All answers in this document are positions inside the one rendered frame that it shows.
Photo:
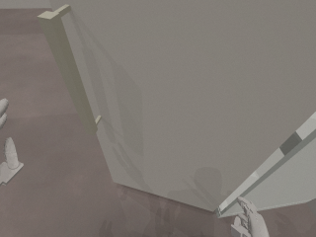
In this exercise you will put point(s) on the robot right hand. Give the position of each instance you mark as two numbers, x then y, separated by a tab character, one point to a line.
253	226

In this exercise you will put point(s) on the handle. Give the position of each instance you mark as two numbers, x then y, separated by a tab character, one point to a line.
55	34

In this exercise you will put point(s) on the fridge door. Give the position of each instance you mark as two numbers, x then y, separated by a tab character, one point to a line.
195	95

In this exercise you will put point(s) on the robot left hand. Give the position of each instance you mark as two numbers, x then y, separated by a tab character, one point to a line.
10	168

